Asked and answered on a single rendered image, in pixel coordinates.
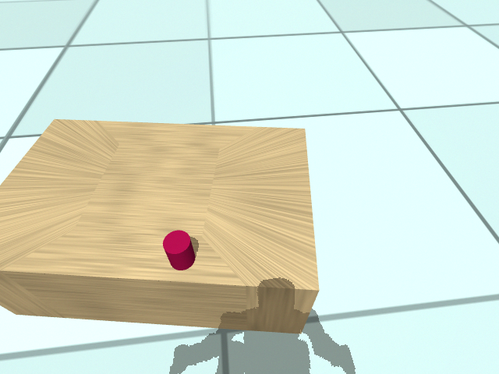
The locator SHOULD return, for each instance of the can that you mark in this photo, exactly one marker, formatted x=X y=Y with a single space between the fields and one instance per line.
x=179 y=250

